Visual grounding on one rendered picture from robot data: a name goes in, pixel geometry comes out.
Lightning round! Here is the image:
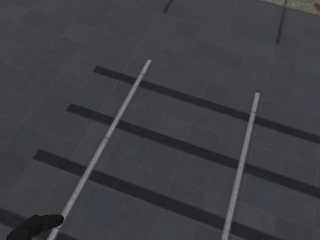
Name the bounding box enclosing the robot left hand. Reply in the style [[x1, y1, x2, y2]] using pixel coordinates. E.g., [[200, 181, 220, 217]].
[[6, 214, 64, 240]]

